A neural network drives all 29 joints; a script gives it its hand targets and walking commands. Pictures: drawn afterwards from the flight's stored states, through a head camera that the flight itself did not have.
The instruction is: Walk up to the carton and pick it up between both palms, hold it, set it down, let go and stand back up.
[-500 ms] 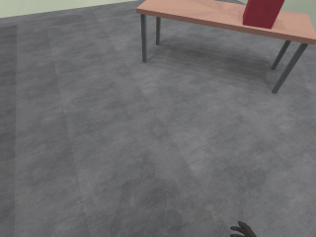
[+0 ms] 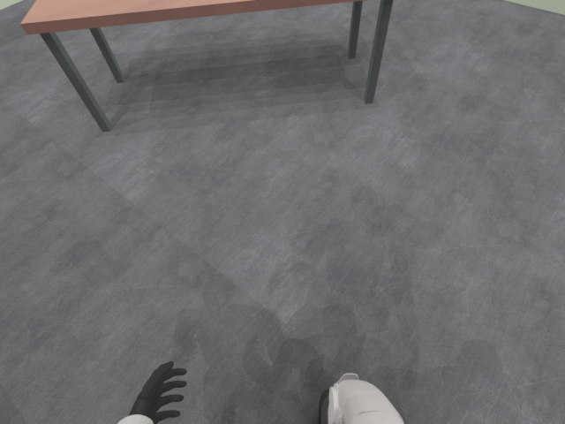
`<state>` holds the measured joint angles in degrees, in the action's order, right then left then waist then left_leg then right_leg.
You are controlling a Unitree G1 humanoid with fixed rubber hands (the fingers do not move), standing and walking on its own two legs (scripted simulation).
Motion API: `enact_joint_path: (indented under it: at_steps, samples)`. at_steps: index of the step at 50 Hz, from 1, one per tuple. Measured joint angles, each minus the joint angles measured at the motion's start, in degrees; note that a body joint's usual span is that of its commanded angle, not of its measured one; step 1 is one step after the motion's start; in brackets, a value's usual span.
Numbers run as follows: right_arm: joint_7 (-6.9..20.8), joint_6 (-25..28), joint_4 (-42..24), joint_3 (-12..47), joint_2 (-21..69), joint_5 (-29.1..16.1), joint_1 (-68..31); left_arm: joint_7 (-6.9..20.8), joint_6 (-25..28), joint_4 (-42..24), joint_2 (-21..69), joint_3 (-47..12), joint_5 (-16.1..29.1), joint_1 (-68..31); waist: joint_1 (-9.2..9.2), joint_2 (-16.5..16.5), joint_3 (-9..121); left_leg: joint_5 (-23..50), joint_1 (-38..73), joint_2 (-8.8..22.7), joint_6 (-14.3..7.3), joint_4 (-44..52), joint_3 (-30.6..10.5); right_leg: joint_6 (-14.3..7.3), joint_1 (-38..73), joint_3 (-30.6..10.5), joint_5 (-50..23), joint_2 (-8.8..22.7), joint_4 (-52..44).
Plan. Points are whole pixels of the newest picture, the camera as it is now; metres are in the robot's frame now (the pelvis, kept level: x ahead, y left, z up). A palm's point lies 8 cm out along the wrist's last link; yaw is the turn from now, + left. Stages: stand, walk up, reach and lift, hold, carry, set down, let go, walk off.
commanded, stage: walk up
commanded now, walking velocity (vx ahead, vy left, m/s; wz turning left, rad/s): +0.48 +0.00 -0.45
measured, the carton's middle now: out of the picture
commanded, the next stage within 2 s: none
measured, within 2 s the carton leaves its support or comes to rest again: neither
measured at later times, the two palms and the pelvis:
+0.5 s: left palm (134, 362) +0.25 +0.27 -0.13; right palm (397, 242) +0.40 -0.20 -0.07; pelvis +0.26 +0.03 +0.02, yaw -10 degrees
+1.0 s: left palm (258, 135) +0.73 +0.04 -0.09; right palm (431, 294) +0.33 -0.25 -0.13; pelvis +0.49 -0.09 +0.02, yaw -25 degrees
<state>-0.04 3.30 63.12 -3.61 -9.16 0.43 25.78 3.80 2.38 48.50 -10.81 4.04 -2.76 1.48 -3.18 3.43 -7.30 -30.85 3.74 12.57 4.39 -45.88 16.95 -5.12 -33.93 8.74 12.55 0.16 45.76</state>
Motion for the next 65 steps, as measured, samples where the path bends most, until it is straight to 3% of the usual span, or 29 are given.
enact_joint_path:
  at_steps: [3,6,9,13,20,22,24,28,31,36,40,44,46,47,48,51,53,59,63,65]
  samples:
    - [1.39,-0.11,-2.5,0.43,0.3,-1.75,-5.71,-2.17,0.2,0.46,0.27,-0.16,0.49,1.26,1.11,-3.24,-2.78,4.01,-14.22,-4.62,-2.14,-28.25,-10.72,-0.21,3.01,-2.32,3.78,-0.56,1.05]
    - [1.73,0.67,-5.19,0.23,-0.79,-0.73,-11.62,-3.49,-0.39,3.36,1.33,-0.76,0.83,5.59,1.98,-3.04,-2.95,9.38,-25.26,-4.82,-3.29,-34.52,-14.83,-0.29,9.97,-2.57,3.9,-2.52,-4.67]
    - [1.22,0.64,-8.29,0.05,-1.6,1.0,-16.94,-3.54,-0.27,6.48,1.78,-0.79,1.47,10.54,3.49,-2.91,-2.06,10.1,-32.99,-3.81,-3.17,-29.22,-15.68,-0.34,16.12,-3.56,4.08,-3.93,-9.72]
    - [1.05,-0.37,-11.34,-0.09,-2.27,1.4,-22.02,-3.5,0.6,9.66,1.88,-0.75,1.68,16.33,5.14,-1.84,0.2,11.44,-37.98,-2.5,-1.38,-16.29,-15.47,0.26,22.6,-4.71,5.16,-5.23,-14.77]
    - [1.51,-0.75,-13.31,0.89,-0.99,0.45,-24.99,-3.25,0.49,11.41,0.56,0.02,1.2,20.65,8.39,-1.71,3.76,20.66,-32.85,-3.78,0.15,6.38,-14.76,2.51,28.57,-7.1,11.21,-5.68,-15.58]
    - [1.54,-0.03,-12.78,0.95,0.4,0.81,-24.93,-3.24,0.33,11.51,-0.38,0.24,1.43,20.78,8.58,-4.29,3.92,19.89,-29.93,-6.06,-1.53,8.02,-12.86,3.37,28.56,-8.66,15.12,-3.52,-11.47]
    - [1.51,1.1,-12.64,1.43,1.76,1.87,-24.76,-3.65,0.11,11.12,-0.94,0.42,2.29,19.93,9.04,-6.83,2.98,16.92,-28.36,-6.88,-3.87,6.06,-9.53,3.03,24.5,-10.32,16.88,-1.66,0.25]
    - [0.57,0.79,-11.58,1.24,2.51,2.39,-20.31,-3.04,-1.12,9.67,-1.29,0.8,1.84,17.11,6.26,-5.69,3.28,13.65,-23.19,-6.01,-4.86,7.63,-6.78,2.36,13.71,-6.87,14.54,-0.08,23.17]
    - [0.22,0.75,-9.12,0.88,2.37,2.46,-15.26,-2.58,-1.28,8.39,-2.49,1.65,2.04,14.21,4.28,-6.02,4.05,13.26,-17.6,-6.47,-4.48,12.68,-3.96,2.6,7.23,-6.19,7.94,2.46,26.24]
    - [-0.07,1.88,-4.6,-0.34,0.47,1.71,-6.57,-2.05,-2.5,5.52,-3.71,2.43,1.17,8.37,1.49,-6.03,4.71,11.34,-10.03,-7.28,-3.4,17.99,-0.08,4.28,0.3,-6.79,1.66,5.51,19.37]
    - [-0.26,1.55,-1.75,-0.72,-0.66,1.81,-1.35,-0.83,-2.92,3.01,-3.24,1.87,0.78,3.66,0.13,-5.7,4.65,8.72,-4.96,-7.65,-1.65,20.28,2.88,5.18,-0.42,-6.05,-1.23,7.26,4.83]
    - [0.03,0.72,-0.43,-0.89,-1.46,1.51,1.12,0.24,-2.5,1.17,-1.9,0.69,-0.13,0.92,-1.53,-4.43,4.55,3.95,-1.04,-6.42,1.21,18.95,5.39,3.68,2.82,-3.01,1.08,6.68,-5.98]
    - [0.31,0.19,0.16,-0.92,-2.27,1.14,0.97,0.1,-1.36,1.33,-0.13,0.21,-0.45,-0.21,-2.01,-0.95,3.38,0.28,-0.78,-2.05,1.99,13.41,5.32,2.04,4.14,-1.31,-2.16,3.81,-4.88]
    - [0.51,-0.29,0.22,-0.79,-2.27,0.88,0.5,-0.19,-0.51,1.4,0.61,-0.13,-0.45,-0.48,-2.03,0.32,2.79,-0.17,-2.64,0.26,1.21,7.03,3.81,1.47,4.6,-0.52,-0.19,2.53,-3.36]
    - [0.76,-0.81,-0.26,-0.52,-1.77,0.51,-0.18,-0.69,0.29,1.28,0.89,-0.46,-0.22,-0.41,-1.86,-0.02,2.43,1.61,-6.32,0.24,0.31,-1.95,0.39,0.98,4.65,-0.52,2.31,2.29,-1.6]
    - [1.69,-1.44,-1.83,-0.17,-1.0,-0.33,-4.57,-2.87,0.86,2.41,2.0,-0.98,0.59,2.31,-0.21,-1.95,1.27,3.07,-17.43,-3.79,-1.52,-25.04,-8.55,1.0,8.36,-1.59,5.75,1.51,-1.87]
    - [1.91,-1.03,-3.13,-0.18,-1.13,-0.46,-7.96,-3.69,0.68,4.2,2.71,-1.4,0.56,5.53,0.69,-1.96,1.29,6.78,-24.09,-4.54,-2.42,-30.69,-11.1,0.67,12.72,-1.08,5.94,0.47,-5.51]
    - [1.4,-1.53,-7.38,-0.77,-2.3,1.3,-16.9,-4.3,1.86,10.0,1.27,-0.27,1.91,15.82,4.77,-1.44,3.21,12.89,-36.46,-3.91,-2.67,-22.09,-13.38,0.51,24.66,-0.44,6.55,-2.32,-15.72]
    - [1.87,-3.23,-10.04,-1.33,-3.13,0.69,-19.81,-4.34,2.49,12.35,0.3,0.17,1.12,20.6,4.47,-0.59,4.47,20.73,-41.74,-4.07,-2.34,-15.57,-13.96,1.79,31.65,2.47,8.66,-2.62,-20.32]
    - [2.66,-4.05,-10.73,-1.24,-3.39,0.55,-20.28,-4.68,2.97,12.36,0.04,0.26,1.13,21.79,5.36,-0.58,4.94,24.99,-43.14,-3.38,-2.66,-11.79,-13.18,2.64,34.45,3.89,10.33,-2.41,-21.59]
